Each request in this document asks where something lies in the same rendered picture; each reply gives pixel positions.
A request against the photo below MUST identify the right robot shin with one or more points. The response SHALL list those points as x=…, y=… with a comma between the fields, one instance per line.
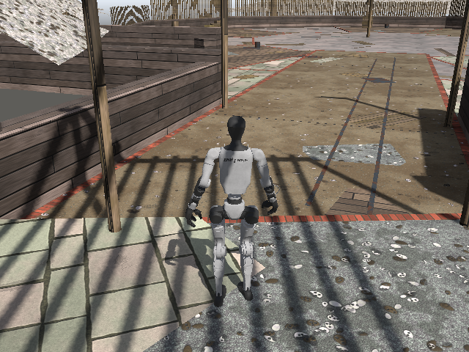
x=246, y=264

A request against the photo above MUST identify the right robot forearm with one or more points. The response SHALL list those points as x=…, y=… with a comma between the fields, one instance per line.
x=270, y=192

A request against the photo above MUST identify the robot right hand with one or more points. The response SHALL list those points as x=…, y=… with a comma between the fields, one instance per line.
x=267, y=204

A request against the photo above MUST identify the robot left upper arm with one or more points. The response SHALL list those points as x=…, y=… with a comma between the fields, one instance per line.
x=208, y=165

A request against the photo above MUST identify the robot right foot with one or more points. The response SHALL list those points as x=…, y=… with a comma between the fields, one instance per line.
x=247, y=294

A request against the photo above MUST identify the robot right upper arm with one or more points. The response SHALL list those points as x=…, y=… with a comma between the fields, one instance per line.
x=262, y=166

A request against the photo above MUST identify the left robot forearm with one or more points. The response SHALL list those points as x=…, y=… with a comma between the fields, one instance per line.
x=196, y=196

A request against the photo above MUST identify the robot left hand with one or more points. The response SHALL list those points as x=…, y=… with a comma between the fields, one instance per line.
x=189, y=216

